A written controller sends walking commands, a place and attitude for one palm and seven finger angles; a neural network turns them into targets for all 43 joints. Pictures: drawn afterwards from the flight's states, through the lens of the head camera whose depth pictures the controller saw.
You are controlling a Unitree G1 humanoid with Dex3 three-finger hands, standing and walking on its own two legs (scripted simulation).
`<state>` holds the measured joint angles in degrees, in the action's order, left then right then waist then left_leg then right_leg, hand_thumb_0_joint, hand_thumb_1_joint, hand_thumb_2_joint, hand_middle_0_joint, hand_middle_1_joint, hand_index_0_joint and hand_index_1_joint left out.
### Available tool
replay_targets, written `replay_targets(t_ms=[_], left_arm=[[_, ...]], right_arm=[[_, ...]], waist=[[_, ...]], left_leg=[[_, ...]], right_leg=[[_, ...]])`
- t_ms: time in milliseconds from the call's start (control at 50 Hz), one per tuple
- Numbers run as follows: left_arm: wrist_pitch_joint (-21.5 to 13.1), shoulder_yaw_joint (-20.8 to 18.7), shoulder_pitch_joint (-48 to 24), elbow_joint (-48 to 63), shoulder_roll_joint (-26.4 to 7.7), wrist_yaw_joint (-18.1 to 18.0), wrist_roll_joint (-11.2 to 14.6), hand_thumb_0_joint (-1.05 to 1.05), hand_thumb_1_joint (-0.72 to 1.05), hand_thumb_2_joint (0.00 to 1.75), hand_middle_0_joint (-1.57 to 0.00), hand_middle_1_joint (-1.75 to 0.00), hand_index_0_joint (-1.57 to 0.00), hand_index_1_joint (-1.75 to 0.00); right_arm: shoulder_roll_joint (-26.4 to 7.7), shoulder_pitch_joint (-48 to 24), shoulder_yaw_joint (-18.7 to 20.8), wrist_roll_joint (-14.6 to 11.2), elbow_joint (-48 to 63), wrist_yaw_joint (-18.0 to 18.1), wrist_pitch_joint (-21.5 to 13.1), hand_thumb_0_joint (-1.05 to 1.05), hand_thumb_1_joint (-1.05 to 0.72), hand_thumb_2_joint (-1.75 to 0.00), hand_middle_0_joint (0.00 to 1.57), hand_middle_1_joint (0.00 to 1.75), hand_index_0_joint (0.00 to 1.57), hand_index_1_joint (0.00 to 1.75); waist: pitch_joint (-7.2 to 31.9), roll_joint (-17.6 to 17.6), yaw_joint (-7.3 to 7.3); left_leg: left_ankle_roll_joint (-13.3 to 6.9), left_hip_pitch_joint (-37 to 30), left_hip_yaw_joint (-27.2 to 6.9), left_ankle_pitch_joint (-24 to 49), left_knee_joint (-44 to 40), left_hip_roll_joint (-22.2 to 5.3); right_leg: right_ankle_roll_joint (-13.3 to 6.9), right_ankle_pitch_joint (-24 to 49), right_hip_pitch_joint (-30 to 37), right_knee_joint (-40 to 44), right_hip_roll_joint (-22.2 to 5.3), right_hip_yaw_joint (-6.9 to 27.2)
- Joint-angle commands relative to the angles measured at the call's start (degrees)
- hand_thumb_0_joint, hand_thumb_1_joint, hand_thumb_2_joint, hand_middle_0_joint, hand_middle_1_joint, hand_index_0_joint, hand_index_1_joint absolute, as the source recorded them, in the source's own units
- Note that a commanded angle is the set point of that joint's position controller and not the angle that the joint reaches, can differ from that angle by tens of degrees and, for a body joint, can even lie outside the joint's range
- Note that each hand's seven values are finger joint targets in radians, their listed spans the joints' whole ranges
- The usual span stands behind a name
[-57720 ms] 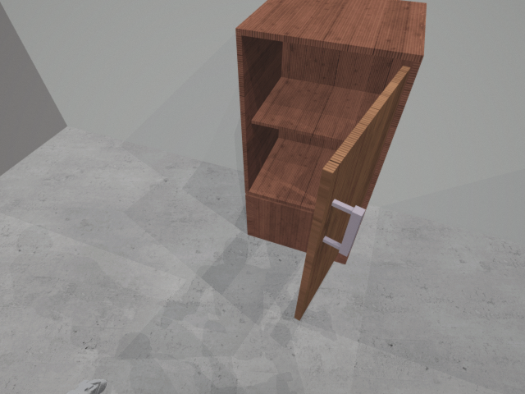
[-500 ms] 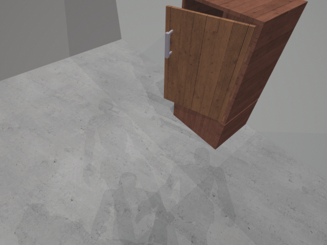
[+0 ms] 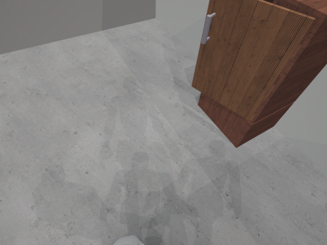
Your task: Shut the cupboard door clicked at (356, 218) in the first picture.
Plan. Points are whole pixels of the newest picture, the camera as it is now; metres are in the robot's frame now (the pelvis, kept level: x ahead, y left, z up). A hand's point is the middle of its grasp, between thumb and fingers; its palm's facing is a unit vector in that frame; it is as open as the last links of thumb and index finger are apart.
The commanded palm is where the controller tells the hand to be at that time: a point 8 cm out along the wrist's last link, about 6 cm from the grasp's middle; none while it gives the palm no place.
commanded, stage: walk to a spot facing it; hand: left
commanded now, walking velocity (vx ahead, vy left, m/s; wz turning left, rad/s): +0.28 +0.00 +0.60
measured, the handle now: (208, 28) +1.04 -0.18 -0.02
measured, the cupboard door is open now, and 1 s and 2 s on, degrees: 18 18 18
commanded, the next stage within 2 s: turn to face it in 1.02 s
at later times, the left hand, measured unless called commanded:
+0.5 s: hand out of the picture +0.13 +0.20 -0.14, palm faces +0.27 -0.92 -0.27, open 7.4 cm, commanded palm none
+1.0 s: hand out of the picture +0.06 +0.21 -0.18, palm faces +0.62 -0.75 -0.23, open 7.4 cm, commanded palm none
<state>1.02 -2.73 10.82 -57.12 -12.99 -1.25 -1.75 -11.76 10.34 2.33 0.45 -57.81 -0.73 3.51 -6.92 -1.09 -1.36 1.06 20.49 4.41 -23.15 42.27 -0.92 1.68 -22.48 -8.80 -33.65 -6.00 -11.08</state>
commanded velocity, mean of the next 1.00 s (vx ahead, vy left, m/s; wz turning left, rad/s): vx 0.31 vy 0.00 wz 0.54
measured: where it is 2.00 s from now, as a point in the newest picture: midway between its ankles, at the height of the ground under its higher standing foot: (130, 204)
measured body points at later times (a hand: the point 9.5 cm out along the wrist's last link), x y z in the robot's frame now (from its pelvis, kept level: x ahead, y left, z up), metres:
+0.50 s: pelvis +0.08 -0.03 +0.01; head +0.11 -0.04 +0.45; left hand +0.12 +0.25 -0.11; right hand +0.14 -0.28 -0.15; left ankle +0.03 +0.09 -0.69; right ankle +0.12 -0.14 -0.73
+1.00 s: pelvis +0.22 +0.08 -0.01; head +0.27 +0.12 +0.44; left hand +0.03 +0.25 -0.16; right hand +0.50 -0.03 -0.13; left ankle +0.22 +0.18 -0.73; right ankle +0.22 -0.10 -0.64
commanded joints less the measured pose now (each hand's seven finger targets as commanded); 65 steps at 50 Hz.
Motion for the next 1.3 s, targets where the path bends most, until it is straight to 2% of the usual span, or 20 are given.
replay_targets(t_ms=[0, 20, 60, 140, 280, 380, 400, 420, 460, 520, 580, 760, 800, 840, 860, 880, 900, 1000, 1240, 1280], left_arm=[[0.0, -2.8, 2.7, 6.7, -6.7, 0.0, 1.1, 0.0, 0.9, 0.9, -0.2, -0.3, -0.2, -0.3], [0.3, -2.2, -0.9, 9.3, -6.5, 0.0, 0.4, 0.0, 0.9, 0.9, -0.2, -0.3, -0.2, -0.3], [0.1, -2.6, -6.3, 9.9, -6.5, 0.5, 0.0, 0.0, 0.9, 0.9, -0.2, -0.3, -0.2, -0.3], [-1.0, -2.8, -1.1, 7.6, -5.1, 1.8, 0.0, 0.0, 0.9, 0.9, -0.2, -0.3, -0.2, -0.3], [-1.6, -2.3, -4.3, 10.4, -4.4, 2.3, 0.0, 0.0, 0.9, 0.9, -0.2, -0.3, -0.2, -0.3], [-2.3, -2.9, 4.3, 8.1, -5.6, 2.3, 0.0, 0.0, 0.9, 0.9, -0.2, -0.3, -0.2, -0.3], [-2.9, -3.8, 9.9, 6.6, -8.5, 1.8, -0.3, 0.0, 0.9, 0.9, -0.2, -0.3, -0.2, -0.3], [-3.4, -5.0, 14.2, 6.0, -14.5, 0.8, -1.1, 0.0, 0.9, 0.9, -0.2, -0.3, -0.2, -0.3], [-3.1, -4.6, 9.5, 7.1, -12.5, 0.1, 0.0, 0.0, 0.9, 0.9, -0.2, -0.3, -0.2, -0.3], [-4.6, -2.7, 3.0, 7.3, -5.9, 0.4, 0.1, 0.0, 0.9, 0.9, -0.2, -0.3, -0.2, -0.3], [-5.5, -2.5, 7.4, 5.1, -5.0, 0.3, 0.1, 0.0, 0.9, 0.9, -0.2, -0.3, -0.2, -0.3], [-5.8, -2.3, 15.4, 1.8, -7.2, 0.0, 0.0, 0.0, 0.9, 0.9, -0.2, -0.3, -0.2, -0.3], [-5.7, -2.8, 14.2, 2.4, -9.3, 0.1, 0.2, 0.0, 0.9, 0.9, -0.2, -0.3, -0.2, -0.3], [-5.4, -3.0, 12.5, 3.2, -10.4, 0.5, 0.8, 0.0, 0.9, 0.9, -0.2, -0.3, -0.2, -0.3], [-5.0, -2.7, 14.0, 4.9, -6.9, 1.5, 1.2, 0.0, 0.9, 0.9, -0.2, -0.3, -0.2, -0.3], [-4.9, -2.0, 8.6, 8.5, -5.7, 1.6, 1.1, 0.0, 0.9, 0.9, -0.2, -0.3, -0.2, -0.3], [-4.8, -2.2, 5.0, 9.9, -5.7, 1.0, 1.0, 0.0, 0.9, 0.9, -0.2, -0.3, -0.2, -0.3], [-2.2, -2.2, 10.9, 4.6, -2.0, 2.0, -0.5, 0.0, 0.9, 0.9, -0.2, -0.3, -0.2, -0.3], [-2.1, -0.9, 8.0, 3.7, -1.9, 1.5, 0.1, 0.0, 0.9, 0.9, -0.2, -0.3, -0.2, -0.3], [-3.1, -2.2, 14.2, 2.3, -8.1, 1.0, -0.3, 0.0, 0.9, 0.9, -0.2, -0.3, -0.2, -0.3]], right_arm=[[-14.3, 10.7, 3.6, 1.7, 3.7, 0.0, -2.4, 0.0, -0.9, -0.9, 0.2, 0.3, 0.2, 0.3], [-16.7, 13.8, 4.3, 1.7, 2.9, 0.6, -2.0, 0.0, -0.9, -0.9, 0.2, 0.3, 0.2, 0.3], [-13.8, 11.2, 3.5, 1.7, 4.5, 1.3, -2.7, 0.0, -0.9, -0.9, 0.2, 0.3, 0.2, 0.3], [-10.9, 7.2, 2.6, 1.4, 5.6, 1.9, -4.3, 0.0, -0.9, -0.9, 0.2, 0.3, 0.2, 0.3], [-11.6, 9.0, 3.6, 1.4, 4.6, 1.4, -4.4, 0.0, -0.9, -0.9, 0.2, 0.3, 0.2, 0.3], [-11.3, 4.5, 4.0, 1.1, 5.6, 1.1, -3.9, 0.0, -0.9, -0.9, 0.2, 0.3, 0.2, 0.3], [-8.7, 2.9, 3.6, 0.7, 6.6, 0.9, -4.0, 0.0, -0.9, -0.9, 0.2, 0.3, 0.2, 0.3], [-3.8, 4.0, 2.6, 0.1, 8.1, 0.7, -4.4, 0.0, -0.9, -0.9, 0.2, 0.3, 0.2, 0.3], [-5.9, 2.9, 3.4, 1.5, 9.1, 0.1, -4.1, 0.0, -0.9, -0.9, 0.2, 0.3, 0.2, 0.3], [-4.6, 1.9, 3.0, 1.8, 7.2, -1.5, -3.3, 0.0, -0.9, -0.9, 0.2, 0.3, 0.2, 0.3], [-3.3, 0.1, 2.6, 1.2, 7.6, -2.2, -2.9, 0.0, -0.9, -0.9, 0.2, 0.3, 0.2, 0.3], [-2.7, -11.8, 0.8, 1.1, 12.2, -3.2, -3.8, 0.0, -0.9, -0.9, 0.2, 0.3, 0.2, 0.3], [-4.1, -6.5, 1.0, 1.2, 11.2, -2.5, -4.4, 0.0, -0.9, -0.9, 0.2, 0.3, 0.2, 0.3], [-9.2, 7.8, 2.4, 1.6, 7.8, -1.5, -4.7, 0.0, -0.9, -0.9, 0.2, 0.3, 0.2, 0.3], [-17.7, 14.6, 4.5, 2.3, 6.5, -0.8, -4.8, 0.0, -0.9, -0.9, 0.2, 0.3, 0.2, 0.3], [-21.4, 18.1, 5.3, 1.1, 5.7, 0.0, -4.7, 0.0, -0.9, -0.9, 0.2, 0.3, 0.2, 0.3], [-19.8, 15.5, 4.7, 0.8, 5.9, 0.6, -4.9, 0.0, -0.9, -0.9, 0.2, 0.3, 0.2, 0.3], [-9.3, 1.4, 1.4, 1.0, 8.4, 1.4, -6.4, 0.0, -0.9, -0.9, 0.2, 0.3, 0.2, 0.3], [-5.9, 5.5, 1.1, 0.8, 1.8, 2.1, -5.6, 0.0, -0.9, -0.9, 0.2, 0.3, 0.2, 0.3], [-3.3, 8.1, 1.1, 0.3, 2.1, 1.7, -5.5, 0.0, -0.9, -0.9, 0.2, 0.3, 0.2, 0.3]], waist=[[9.8, 20.7, -3.71], [10.3, 19.2, -5.59], [5.4, 10.1, -4.03], [6.7, 7.2, -0.88], [6.7, 9.6, -1.69], [7.1, 8.5, 3.19], [7.7, 1.1, 6.25], [10.0, -18.0, 8.07], [4.0, -8.7, 3.42], [0.0, -7.0, 0.04], [1.5, -7.6, 0.66], [1.7, -7.8, 3.62], [5.5, -9.0, 0.76], [14.8, -4.2, -6.96], [21.1, 11.3, -8.61], [22.7, 11.6, -9.87], [17.4, 3.9, -8.29], [7.0, 6.3, 1.07], [4.8, 4.5, 3.82], [7.2, -8.0, 5.51]], left_leg=[[-8.6, -18.5, -25.9, 24.8, -21.5, -16.2], [-13.8, -16.4, -35.7, 11.6, -27.4, -22.7], [-10.9, -8.3, -36.4, -12.3, -31.3, -18.2], [-10.1, -9.5, -26.3, -4.7, -30.2, -12.1], [-11.5, -10.1, -26.9, -7.0, -30.0, -9.5], [-9.0, 3.7, -25.6, -8.6, -22.3, -5.1], [-6.7, 15.2, -21.5, -11.2, -13.1, -0.5], [-2.3, 27.1, -9.1, -12.8, 7.5, 7.2], [-1.7, 27.1, -9.4, -6.1, 25.6, 1.2], [0.0, 21.7, -7.1, 7.5, 27.2, -3.2], [0.4, 21.6, -3.9, 10.6, 22.9, -3.1], [-2.9, 14.4, 3.2, 8.9, -1.5, -1.0], [-5.0, 4.6, 6.0, 6.2, -4.4, 2.5], [-7.2, -21.8, 3.6, 12.0, -12.3, 2.0], [-13.4, -38.2, -21.5, 15.8, -13.5, -15.3], [-18.2, -41.1, -35.4, 26.7, -19.9, -24.8], [-18.1, -32.3, -31.1, 22.5, -21.2, -25.4], [-11.9, -7.1, -14.7, 12.3, -27.6, -13.0], [-7.0, -6.5, -3.5, 22.5, -17.6, -9.5], [-2.4, 2.2, 2.0, 3.7, 0.9, -0.7]], right_leg=[[1.9, -4.5, -18.5, -21.1, -0.7, -0.8], [1.0, -18.0, -23.2, -28.7, 1.9, 6.5], [-0.1, -7.1, -26.6, -32.6, 0.3, 12.4], [1.0, 2.1, -25.2, -28.0, 0.8, 11.8], [1.8, 2.7, -22.3, -12.2, 3.2, 9.8], [1.3, 6.3, 1.5, 5.0, 6.6, 7.8], [0.1, 0.3, 14.2, 13.0, 1.6, 14.0], [-5.4, -17.7, 22.1, 23.5, -17.2, 36.9], [-10.0, -27.3, 7.8, 28.0, -23.4, 43.3], [-6.7, -3.2, -0.9, 25.1, -13.9, 18.8], [-6.2, 17.1, 4.6, 22.6, -11.5, 8.5], [-6.1, 44.4, 14.4, 15.6, -13.9, 0.5], [-5.7, 57.0, 14.1, 7.7, -14.4, -1.9], [-2.6, 46.1, 1.3, -13.7, -12.4, -4.6], [0.6, 6.8, -18.8, -34.1, -3.5, -3.8], [0.5, -10.8, -30.1, -43.7, 0.4, 4.6], [0.0, -8.1, -32.2, -45.3, -1.3, 8.8], [1.0, 3.5, -22.8, -32.7, -3.4, 9.9], [-1.2, 17.9, -1.7, 2.9, 3.8, 6.8], [-7.1, 35.8, 8.4, 8.7, -7.4, 24.8]])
